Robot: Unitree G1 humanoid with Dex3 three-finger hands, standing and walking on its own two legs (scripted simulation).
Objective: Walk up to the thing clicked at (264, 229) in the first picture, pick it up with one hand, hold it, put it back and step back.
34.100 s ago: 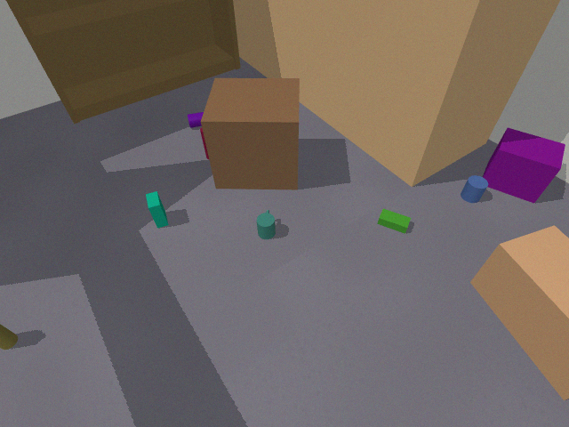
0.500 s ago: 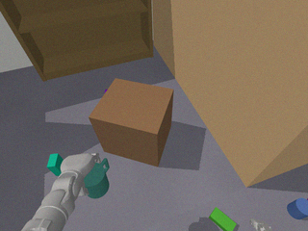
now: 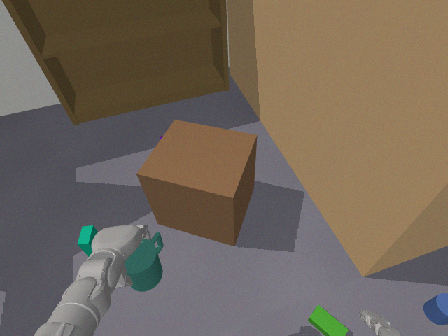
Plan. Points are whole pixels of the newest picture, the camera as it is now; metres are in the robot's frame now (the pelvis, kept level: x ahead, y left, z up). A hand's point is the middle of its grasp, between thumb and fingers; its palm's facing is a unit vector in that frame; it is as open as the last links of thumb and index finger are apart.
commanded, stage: hold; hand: left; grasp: from above
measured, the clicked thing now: (146, 258) +0.32 +0.20 -0.11
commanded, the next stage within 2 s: crouch in 0.90 s
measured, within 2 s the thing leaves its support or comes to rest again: neither
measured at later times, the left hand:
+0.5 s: hand (122, 263) +0.28 +0.22 -0.04, palm faces -0.47 -0.05 -0.88, open 10.4 cm
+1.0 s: hand (122, 260) +0.28 +0.22 -0.04, palm faces -0.46 -0.05 -0.88, open 10.4 cm
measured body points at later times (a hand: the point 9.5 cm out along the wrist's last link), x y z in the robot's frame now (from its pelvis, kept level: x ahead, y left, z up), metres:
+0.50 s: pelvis -0.01 +0.00 +0.00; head -0.01 -0.02 +0.45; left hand +0.30 +0.22 +0.01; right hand +0.14 -0.26 -0.11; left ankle +0.02 +0.13 -0.73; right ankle +0.02 -0.15 -0.73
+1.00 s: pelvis +0.00 +0.00 +0.01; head +0.00 -0.02 +0.46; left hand +0.30 +0.22 +0.01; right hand +0.14 -0.26 -0.11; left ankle +0.02 +0.13 -0.73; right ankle +0.02 -0.15 -0.73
